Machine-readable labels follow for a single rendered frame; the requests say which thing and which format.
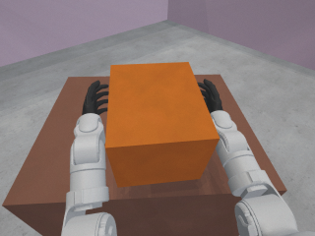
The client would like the right robot upper arm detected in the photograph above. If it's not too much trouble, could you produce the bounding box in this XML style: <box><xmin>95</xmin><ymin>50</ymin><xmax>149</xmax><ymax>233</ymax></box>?
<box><xmin>234</xmin><ymin>194</ymin><xmax>315</xmax><ymax>236</ymax></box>

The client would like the pedestal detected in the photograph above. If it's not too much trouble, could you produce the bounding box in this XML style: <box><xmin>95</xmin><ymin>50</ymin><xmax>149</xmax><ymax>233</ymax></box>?
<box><xmin>2</xmin><ymin>74</ymin><xmax>287</xmax><ymax>236</ymax></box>

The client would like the carton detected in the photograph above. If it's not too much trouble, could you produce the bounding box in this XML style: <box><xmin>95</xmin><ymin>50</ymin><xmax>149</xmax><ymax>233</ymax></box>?
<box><xmin>105</xmin><ymin>62</ymin><xmax>220</xmax><ymax>188</ymax></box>

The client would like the right robot forearm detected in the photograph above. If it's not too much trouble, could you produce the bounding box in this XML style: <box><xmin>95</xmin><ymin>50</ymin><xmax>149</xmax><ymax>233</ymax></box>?
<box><xmin>210</xmin><ymin>110</ymin><xmax>298</xmax><ymax>229</ymax></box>

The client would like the left robot hand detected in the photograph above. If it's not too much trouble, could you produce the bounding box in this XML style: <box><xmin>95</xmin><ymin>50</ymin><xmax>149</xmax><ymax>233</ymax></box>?
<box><xmin>82</xmin><ymin>80</ymin><xmax>109</xmax><ymax>115</ymax></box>

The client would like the left robot upper arm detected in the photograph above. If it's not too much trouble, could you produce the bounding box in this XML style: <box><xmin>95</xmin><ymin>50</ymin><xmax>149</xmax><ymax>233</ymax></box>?
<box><xmin>62</xmin><ymin>212</ymin><xmax>117</xmax><ymax>236</ymax></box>

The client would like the left robot forearm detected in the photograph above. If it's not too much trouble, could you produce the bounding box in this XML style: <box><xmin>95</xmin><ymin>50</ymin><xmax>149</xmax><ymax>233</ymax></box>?
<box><xmin>61</xmin><ymin>113</ymin><xmax>109</xmax><ymax>236</ymax></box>

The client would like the right robot hand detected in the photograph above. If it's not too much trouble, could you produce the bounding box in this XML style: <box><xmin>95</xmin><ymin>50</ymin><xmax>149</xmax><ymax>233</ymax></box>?
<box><xmin>197</xmin><ymin>79</ymin><xmax>223</xmax><ymax>114</ymax></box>

